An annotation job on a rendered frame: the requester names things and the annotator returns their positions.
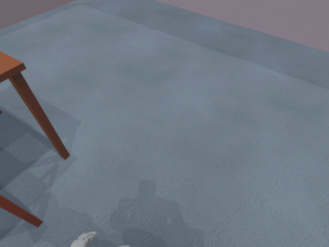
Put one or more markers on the chair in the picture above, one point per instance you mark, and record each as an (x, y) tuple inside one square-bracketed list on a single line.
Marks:
[(18, 211)]

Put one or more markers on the table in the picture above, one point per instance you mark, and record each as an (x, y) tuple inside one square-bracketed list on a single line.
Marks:
[(10, 68)]

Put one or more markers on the left robot hand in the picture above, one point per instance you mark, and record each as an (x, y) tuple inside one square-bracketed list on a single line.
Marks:
[(84, 240)]

